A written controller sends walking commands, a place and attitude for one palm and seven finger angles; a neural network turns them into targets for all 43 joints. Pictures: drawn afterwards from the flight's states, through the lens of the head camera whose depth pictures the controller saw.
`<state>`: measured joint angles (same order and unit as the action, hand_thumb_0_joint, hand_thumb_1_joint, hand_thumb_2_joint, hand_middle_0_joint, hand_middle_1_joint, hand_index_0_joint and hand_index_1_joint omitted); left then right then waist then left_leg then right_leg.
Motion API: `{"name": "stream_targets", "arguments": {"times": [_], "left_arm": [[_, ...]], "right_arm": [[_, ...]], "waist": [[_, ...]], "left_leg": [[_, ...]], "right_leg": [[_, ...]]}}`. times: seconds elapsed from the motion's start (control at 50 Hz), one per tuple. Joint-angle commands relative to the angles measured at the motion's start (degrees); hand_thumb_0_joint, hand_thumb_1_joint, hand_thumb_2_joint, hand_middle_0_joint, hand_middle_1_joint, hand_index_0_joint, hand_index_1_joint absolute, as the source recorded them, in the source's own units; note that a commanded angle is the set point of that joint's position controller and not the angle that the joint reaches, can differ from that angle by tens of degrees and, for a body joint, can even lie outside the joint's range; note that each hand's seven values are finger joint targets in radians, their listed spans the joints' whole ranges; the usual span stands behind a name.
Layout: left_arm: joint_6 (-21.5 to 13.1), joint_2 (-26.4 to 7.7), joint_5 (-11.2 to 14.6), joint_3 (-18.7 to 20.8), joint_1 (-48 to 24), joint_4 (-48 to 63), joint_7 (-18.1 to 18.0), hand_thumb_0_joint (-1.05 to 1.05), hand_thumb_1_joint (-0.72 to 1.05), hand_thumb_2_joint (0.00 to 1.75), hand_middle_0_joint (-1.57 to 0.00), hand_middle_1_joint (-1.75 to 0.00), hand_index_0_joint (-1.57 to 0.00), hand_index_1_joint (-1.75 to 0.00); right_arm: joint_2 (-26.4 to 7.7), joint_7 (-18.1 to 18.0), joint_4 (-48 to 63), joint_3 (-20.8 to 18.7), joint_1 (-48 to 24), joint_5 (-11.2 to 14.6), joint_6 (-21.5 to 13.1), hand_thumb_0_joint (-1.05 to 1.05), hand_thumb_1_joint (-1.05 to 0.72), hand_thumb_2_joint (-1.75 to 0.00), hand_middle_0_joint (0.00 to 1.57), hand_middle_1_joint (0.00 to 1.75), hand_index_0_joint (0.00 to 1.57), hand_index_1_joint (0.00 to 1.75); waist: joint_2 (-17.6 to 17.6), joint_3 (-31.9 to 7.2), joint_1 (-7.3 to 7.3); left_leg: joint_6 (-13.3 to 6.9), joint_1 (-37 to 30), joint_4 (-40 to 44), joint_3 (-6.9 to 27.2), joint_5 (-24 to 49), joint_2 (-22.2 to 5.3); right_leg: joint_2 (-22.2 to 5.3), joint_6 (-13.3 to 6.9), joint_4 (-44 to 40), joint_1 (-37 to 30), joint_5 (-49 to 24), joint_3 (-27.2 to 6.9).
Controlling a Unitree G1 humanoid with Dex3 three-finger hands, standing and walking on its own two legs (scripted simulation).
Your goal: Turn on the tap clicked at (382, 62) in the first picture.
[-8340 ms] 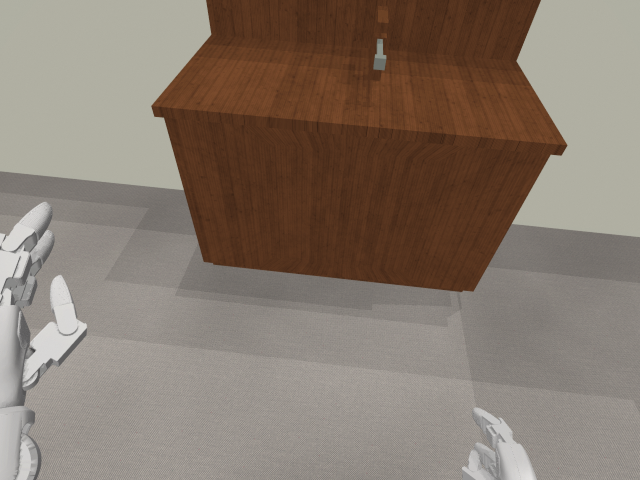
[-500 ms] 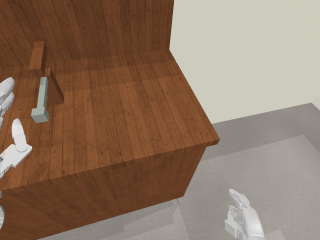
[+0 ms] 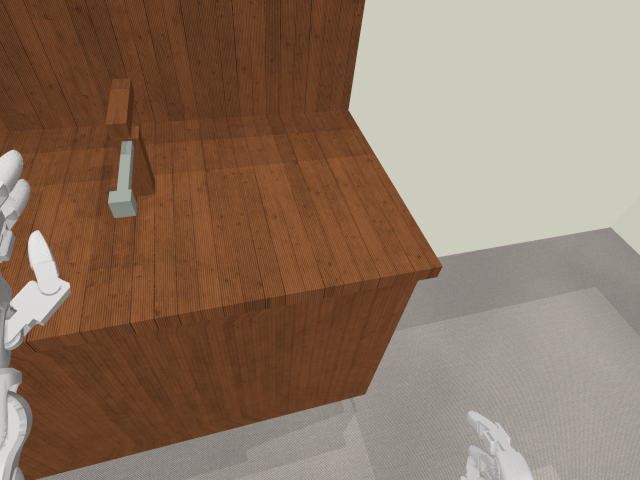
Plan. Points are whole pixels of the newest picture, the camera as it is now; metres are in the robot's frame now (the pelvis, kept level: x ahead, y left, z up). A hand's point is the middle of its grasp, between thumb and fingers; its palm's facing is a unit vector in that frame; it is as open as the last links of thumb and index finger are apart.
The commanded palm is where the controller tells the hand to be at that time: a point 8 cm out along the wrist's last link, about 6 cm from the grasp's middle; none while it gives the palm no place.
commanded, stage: come to a stop and stand still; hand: left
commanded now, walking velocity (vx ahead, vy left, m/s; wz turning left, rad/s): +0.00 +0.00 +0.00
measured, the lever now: (122, 203) +0.42 +0.32 +0.09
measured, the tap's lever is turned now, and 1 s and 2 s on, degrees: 0 0 0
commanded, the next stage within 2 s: look again from close up in 1.00 s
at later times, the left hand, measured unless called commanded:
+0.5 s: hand (45, 276) +0.24 +0.29 +0.17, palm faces +0.47 -0.83 -0.30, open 7.4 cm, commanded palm +0.18 +0.31 +0.18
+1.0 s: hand (85, 259) +0.27 +0.27 +0.16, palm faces +0.43 -0.83 -0.35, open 7.4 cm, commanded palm +0.21 +0.30 +0.18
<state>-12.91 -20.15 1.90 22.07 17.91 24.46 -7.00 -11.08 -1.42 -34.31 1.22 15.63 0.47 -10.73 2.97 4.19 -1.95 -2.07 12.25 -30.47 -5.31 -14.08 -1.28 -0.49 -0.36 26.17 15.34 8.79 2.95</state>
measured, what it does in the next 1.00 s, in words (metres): shifts its weight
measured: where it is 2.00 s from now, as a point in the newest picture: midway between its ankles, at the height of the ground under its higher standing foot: outside the picture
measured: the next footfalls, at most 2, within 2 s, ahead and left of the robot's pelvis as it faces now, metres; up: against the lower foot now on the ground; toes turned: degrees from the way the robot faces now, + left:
none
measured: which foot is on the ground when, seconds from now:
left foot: down 0.00-1.00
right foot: down 0.00-1.00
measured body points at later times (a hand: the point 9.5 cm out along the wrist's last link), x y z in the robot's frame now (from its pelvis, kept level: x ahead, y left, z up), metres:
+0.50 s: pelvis +0.03 +0.03 +0.00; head +0.03 +0.06 +0.45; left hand +0.21 +0.33 +0.19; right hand +0.21 -0.18 -0.06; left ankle +0.03 +0.09 -0.74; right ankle +0.09 -0.12 -0.74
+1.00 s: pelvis +0.06 +0.01 +0.01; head +0.08 +0.03 +0.45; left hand +0.24 +0.31 +0.18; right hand +0.25 -0.21 -0.07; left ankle +0.03 +0.09 -0.74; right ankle +0.09 -0.12 -0.74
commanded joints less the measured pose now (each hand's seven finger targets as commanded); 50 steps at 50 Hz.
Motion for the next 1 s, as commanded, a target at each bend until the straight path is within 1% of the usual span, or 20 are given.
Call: {"name": "stream_targets", "arguments": {"times": [0.0,0.04,0.06,0.1,0.14,0.18,0.2,0.28,0.34,0.42,0.54,0.56,0.64,0.66,0.74,0.76,0.84,0.86,0.92,0.98], "left_arm": [[-3.0,-7.2,-0.9,1.3,-1.7,8.0,0.5,0.00,0.90,0.90,-0.20,-0.30,-0.20,-0.30],[-2.8,-8.3,-0.9,2.6,-1.6,7.0,0.7,0.00,0.90,0.90,-0.20,-0.30,-0.20,-0.30],[-2.8,-8.3,-0.9,2.6,-2.9,7.2,0.8,0.00,0.90,0.90,-0.20,-0.30,-0.20,-0.30],[-3.1,-9.4,-0.8,4.2,-3.9,8.2,0.8,0.00,0.90,0.90,-0.20,-0.30,-0.20,-0.30],[-3.5,-10.7,-0.9,5.4,-5.0,11.3,0.9,0.00,0.90,0.90,-0.20,-0.30,-0.20,-0.30],[-3.9,-9.6,-1.3,4.5,-5.6,14.1,0.8,0.00,0.90,0.90,-0.20,-0.30,-0.20,-0.30],[-4.1,-9.9,-1.5,4.7,-5.4,15.4,0.6,0.00,0.90,0.90,-0.20,-0.30,-0.20,-0.30],[-4.7,-9.8,-1.4,4.1,-4.5,18.3,0.2,0.00,0.90,0.90,-0.20,-0.30,-0.20,-0.30],[-4.4,-8.5,-1.4,3.5,-2.5,14.2,0.3,0.00,0.90,0.90,-0.20,-0.30,-0.20,-0.30],[-3.9,-6.4,-1.2,1.7,-2.6,8.1,0.5,0.00,0.90,0.90,-0.20,-0.30,-0.20,-0.30],[-3.8,-8.9,-0.9,2.9,-5.2,12.3,0.3,0.00,0.90,0.90,-0.20,-0.30,-0.20,-0.30],[-3.9,-7.6,-0.6,1.7,-4.9,12.7,0.4,0.00,0.90,0.90,-0.20,-0.30,-0.20,-0.30],[-4.1,-10.8,-0.2,5.0,-1.7,17.9,-0.1,0.00,0.90,0.90,-0.20,-0.30,-0.20,-0.30],[-4.2,-9.3,0.1,4.0,-0.6,18.0,-0.1,0.00,0.90,0.90,-0.20,-0.30,-0.20,-0.30],[-3.8,-10.1,0.5,5.7,3.5,16.5,-0.3,0.00,0.90,0.90,-0.20,-0.30,-0.20,-0.30],[-3.7,-8.7,0.7,4.6,3.9,15.3,-0.1,0.00,0.90,0.90,-0.20,-0.30,-0.20,-0.30],[-2.9,-9.0,0.9,5.0,4.3,12.7,-0.1,0.00,0.90,0.90,-0.20,-0.30,-0.20,-0.30],[-2.8,-7.6,1.0,3.7,4.4,11.4,0.1,0.00,0.90,0.90,-0.20,-0.30,-0.20,-0.30],[-2.7,-8.2,0.9,3.5,2.9,13.1,0.0,0.00,0.90,0.90,-0.20,-0.30,-0.20,-0.30],[-2.6,-9.1,0.9,3.6,1.7,15.4,-0.2,0.00,0.90,0.90,-0.20,-0.30,-0.20,-0.30]], "right_arm": [[-7.7,0.0,9.2,-2.9,-6.0,-0.1,-3.5,0.00,-0.90,-0.90,0.20,0.30,0.20,0.30],[-7.7,-0.1,8.8,-3.0,-6.0,0.0,-3.0,0.00,-0.90,-0.90,0.20,0.30,0.20,0.30],[-7.8,-0.1,9.0,-3.0,-5.9,-0.2,-2.7,0.00,-0.90,-0.90,0.20,0.30,0.20,0.30],[-7.9,-0.2,9.1,-3.4,-6.1,-0.2,-2.6,0.00,-0.90,-0.90,0.20,0.30,0.20,0.30],[-7.6,-0.2,9.4,-3.3,-7.0,-0.1,-2.5,0.00,-0.90,-0.90,0.20,0.30,0.20,0.30],[-7.5,-0.1,10.1,-3.3,-7.5,0.0,-2.7,0.00,-0.90,-0.90,0.20,0.30,0.20,0.30],[-7.4,0.0,10.2,-3.3,-7.6,0.0,-2.9,0.00,-0.90,-0.90,0.20,0.30,0.20,0.30],[-7.1,0.6,10.0,-3.1,-7.9,-0.1,-3.8,0.00,-0.90,-0.90,0.20,0.30,0.20,0.30],[-7.2,0.8,8.9,-3.2,-7.3,0.0,-4.1,0.00,-0.90,-0.90,0.20,0.30,0.20,0.30],[-7.4,0.9,8.2,-3.5,-6.2,0.2,-3.1,0.00,-0.90,-0.90,0.20,0.30,0.20,0.30],[-6.8,0.5,9.0,-3.2,-8.1,0.2,-2.0,0.00,-0.90,-0.90,0.20,0.30,0.20,0.30],[-6.8,0.5,9.1,-3.0,-8.0,0.0,-1.7,0.00,-0.90,-0.90,0.20,0.30,0.20,0.30],[-6.7,0.4,9.9,-3.3,-8.9,0.1,-1.4,0.00,-0.90,-0.90,0.20,0.30,0.20,0.30],[-6.6,0.5,10.0,-3.2,-8.5,-0.2,-1.1,0.00,-0.90,-0.90,0.20,0.30,0.20,0.30],[-6.8,0.3,10.2,-3.6,-8.6,0.3,-0.5,0.00,-0.90,-0.90,0.20,0.30,0.20,0.30],[-6.9,0.3,9.9,-3.5,-8.0,0.1,0.0,0.00,-0.90,-0.90,0.20,0.30,0.20,0.30],[-7.0,-0.1,10.0,-3.7,-8.5,0.5,0.6,0.00,-0.90,-0.90,0.20,0.30,0.20,0.30],[-7.3,-0.1,9.8,-3.6,-7.9,0.2,0.9,0.00,-0.90,-0.90,0.20,0.30,0.20,0.30],[-7.5,-0.4,10.2,-4.0,-8.1,0.4,1.1,0.00,-0.90,-0.90,0.20,0.30,0.20,0.30],[-7.3,-0.7,10.4,-3.8,-9.1,0.3,1.0,0.00,-0.90,-0.90,0.20,0.30,0.20,0.30]], "waist": [[-2.5,-1.4,0.39],[-1.5,-0.4,0.66],[-0.5,-1.1,0.89],[-2.0,-3.1,0.73],[-6.9,-4.4,0.51],[-11.4,-5.4,0.26],[-12.4,-6.2,-0.03],[-10.2,-7.7,-0.11],[-8.4,-6.3,0.16],[-4.8,-3.5,0.53],[-6.5,-7.3,0.44],[-7.1,-8.0,0.47],[-8.6,-11.0,0.26],[-9.1,-11.2,0.35],[-9.1,-11.3,0.55],[-8.0,-10.7,0.73],[-7.3,-9.4,0.86],[-5.6,-9.2,0.96],[-3.8,-10.3,1.02],[-6.1,-10.7,0.83]], "left_leg": [[0.3,8.5,10.0,4.6,-17.4,-1.6],[0.6,6.4,9.4,4.5,-15.7,-1.2],[0.4,6.7,9.8,5.2,-15.4,-1.6],[0.1,6.6,11.0,5.6,-14.2,-2.3],[-0.1,6.1,13.9,6.6,-16.6,-3.6],[-1.2,9.8,17.6,9.5,-19.1,-6.3],[-1.7,10.4,17.7,10.0,-17.1,-7.1],[-0.7,5.9,14.4,9.6,-5.6,-6.3],[0.7,5.0,13.0,7.8,-3.5,-4.2],[1.3,5.6,12.7,8.1,-2.7,-4.1],[2.1,0.6,11.5,7.3,6.7,-3.6],[2.1,0.6,11.4,7.3,7.4,-3.5],[2.6,-2.0,9.7,6.9,13.4,-3.2],[2.9,-1.9,9.5,7.0,15.8,-3.2],[3.7,-3.5,8.4,6.5,20.0,-3.4],[3.8,-3.0,8.5,6.6,21.1,-3.6],[3.6,-2.6,8.8,6.6,18.9,-3.9],[3.4,-1.8,8.8,6.5,17.6,-3.8],[2.7,-2.0,8.4,6.8,14.3,-3.5],[2.3,-2.9,8.6,6.6,14.2,-3.4]], "right_leg": [[-2.2,-0.5,-9.9,-2.2,21.0,-8.3],[-1.8,-0.6,-11.2,0.9,21.8,-8.7],[-1.8,-0.4,-10.2,-0.4,20.6,-8.1],[-0.8,0.1,-7.6,-3.5,16.4,-7.3],[0.3,0.4,-4.6,-4.8,14.1,-6.0],[1.2,0.5,0.9,-9.9,8.8,-4.2],[1.2,0.5,2.3,-12.0,5.8,-3.8],[0.1,0.1,0.0,-12.3,-0.1,-4.0],[-0.4,-0.4,-2.1,-10.9,-2.5,-5.2],[-0.6,-0.5,-3.1,-9.2,-2.9,-6.5],[-1.1,-0.5,-2.5,-10.7,-9.0,-5.5],[-1.2,-0.5,-2.3,-11.3,-9.0,-5.1],[-1.5,-0.9,-1.3,-12.7,-13.5,-5.0],[-1.5,-1.0,-1.0,-13.0,-14.2,-4.3],[-1.8,-1.2,-0.9,-12.2,-16.7,-4.4],[-1.6,-1.0,-0.9,-12.0,-16.3,-3.7],[-1.9,-0.9,-1.7,-11.1,-15.3,-4.0],[-1.8,-0.8,-1.9,-11.3,-15.2,-4.1],[-2.7,-1.1,-2.4,-11.9,-16.4,-5.8],[-2.8,-1.0,-2.4,-11.4,-15.7,-5.9]]}}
